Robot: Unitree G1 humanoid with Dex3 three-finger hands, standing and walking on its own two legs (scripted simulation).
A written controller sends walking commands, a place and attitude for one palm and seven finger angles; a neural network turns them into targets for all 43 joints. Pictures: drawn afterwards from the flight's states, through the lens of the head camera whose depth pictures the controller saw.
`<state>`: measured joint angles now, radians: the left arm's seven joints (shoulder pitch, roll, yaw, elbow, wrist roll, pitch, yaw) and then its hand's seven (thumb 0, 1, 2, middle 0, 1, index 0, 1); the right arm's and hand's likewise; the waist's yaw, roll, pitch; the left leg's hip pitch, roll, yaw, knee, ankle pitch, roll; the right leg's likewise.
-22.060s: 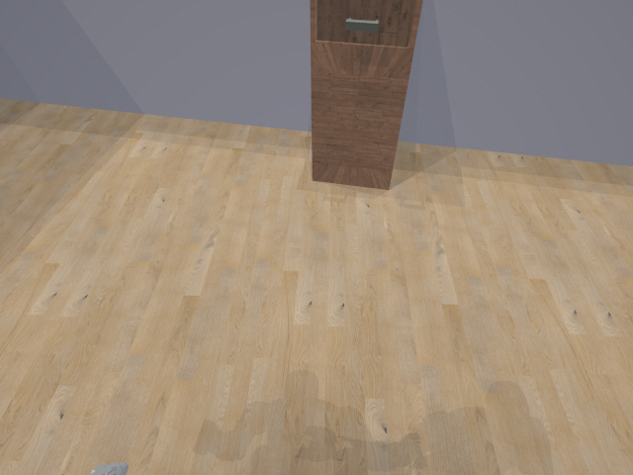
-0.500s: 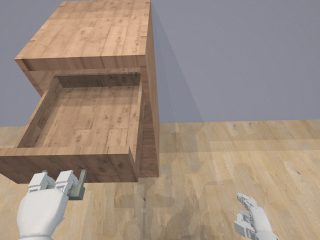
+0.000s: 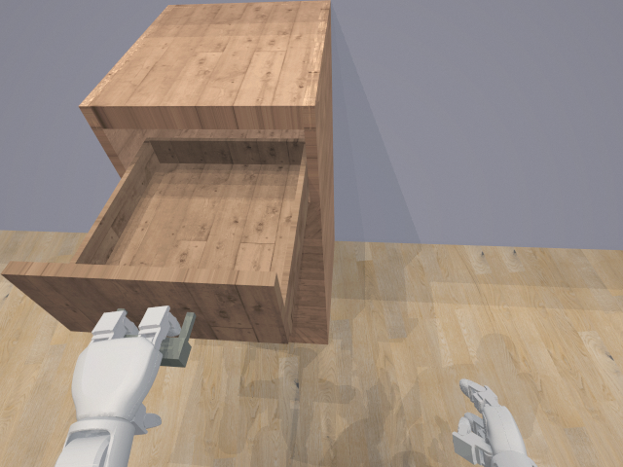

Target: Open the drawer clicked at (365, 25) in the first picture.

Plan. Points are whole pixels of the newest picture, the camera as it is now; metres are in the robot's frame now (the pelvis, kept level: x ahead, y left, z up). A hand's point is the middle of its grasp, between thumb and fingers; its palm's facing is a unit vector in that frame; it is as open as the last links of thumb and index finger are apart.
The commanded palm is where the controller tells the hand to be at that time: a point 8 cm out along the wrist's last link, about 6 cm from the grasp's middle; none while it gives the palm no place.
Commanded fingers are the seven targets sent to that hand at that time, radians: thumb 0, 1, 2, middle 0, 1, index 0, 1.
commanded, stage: open the thumb to release the handle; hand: left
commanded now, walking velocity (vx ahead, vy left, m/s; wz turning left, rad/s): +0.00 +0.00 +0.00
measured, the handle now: (148, 333) +0.26 +0.25 +0.03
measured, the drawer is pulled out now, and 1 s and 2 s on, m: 0.30 0.30 0.30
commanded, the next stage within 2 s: lift the hand off the handle in 0.02 s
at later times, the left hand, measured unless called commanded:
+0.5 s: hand (146, 375) +0.21 +0.24 +0.01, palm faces +0.02 -0.04 -1.00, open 13.7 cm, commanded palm +0.19 +0.25 +0.07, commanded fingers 0.00 -0.50 0.30 -0.30 -1.20 -0.30 -1.20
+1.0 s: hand (112, 349) +0.22 +0.25 +0.08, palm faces +0.07 -0.05 -1.00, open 13.6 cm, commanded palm +0.19 +0.25 +0.14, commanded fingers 0.00 -0.50 0.30 -0.30 -1.20 -0.30 -1.20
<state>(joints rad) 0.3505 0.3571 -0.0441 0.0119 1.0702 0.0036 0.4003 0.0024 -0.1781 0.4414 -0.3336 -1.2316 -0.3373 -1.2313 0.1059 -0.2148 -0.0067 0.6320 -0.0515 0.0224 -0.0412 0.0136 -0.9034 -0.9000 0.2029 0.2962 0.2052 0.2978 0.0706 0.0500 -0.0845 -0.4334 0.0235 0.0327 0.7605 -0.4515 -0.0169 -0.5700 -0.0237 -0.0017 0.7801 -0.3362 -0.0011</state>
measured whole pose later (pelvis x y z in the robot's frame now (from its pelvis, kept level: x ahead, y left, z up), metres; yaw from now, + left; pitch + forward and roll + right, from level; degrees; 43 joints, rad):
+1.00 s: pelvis -0.01 +0.00 +0.02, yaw +1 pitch +2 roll +1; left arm 0.24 0.44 -0.03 -0.07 0.99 -0.01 0.24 0.00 -0.49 0.31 -0.32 -1.20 -0.36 -1.22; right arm 0.10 -0.24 -0.01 0.66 -0.03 0.02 -0.07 0.01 -0.90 -0.90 0.20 0.30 0.20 0.30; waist 0.10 0.08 -0.03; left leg -0.25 0.01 0.01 0.58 -0.35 -0.02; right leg -0.38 -0.03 -0.02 0.60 -0.25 0.00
